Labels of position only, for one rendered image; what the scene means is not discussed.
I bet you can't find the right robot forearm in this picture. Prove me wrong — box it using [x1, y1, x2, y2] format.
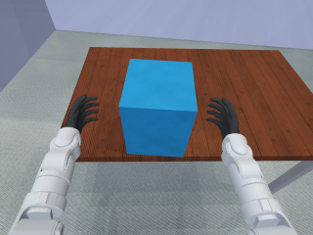
[221, 133, 298, 235]

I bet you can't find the left robot forearm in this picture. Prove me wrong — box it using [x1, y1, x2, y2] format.
[8, 127, 81, 235]

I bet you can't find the left robot hand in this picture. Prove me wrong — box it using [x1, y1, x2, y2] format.
[65, 94, 100, 134]

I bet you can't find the carton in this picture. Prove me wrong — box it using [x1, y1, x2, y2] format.
[118, 59, 198, 158]

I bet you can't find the right robot upper arm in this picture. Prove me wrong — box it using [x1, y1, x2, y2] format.
[246, 225, 296, 235]

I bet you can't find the right robot hand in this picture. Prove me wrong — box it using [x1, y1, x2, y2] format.
[206, 97, 241, 139]

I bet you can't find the table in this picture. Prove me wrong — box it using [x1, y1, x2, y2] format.
[60, 47, 313, 195]

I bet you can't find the left robot upper arm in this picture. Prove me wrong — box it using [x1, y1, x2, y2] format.
[11, 218, 65, 235]

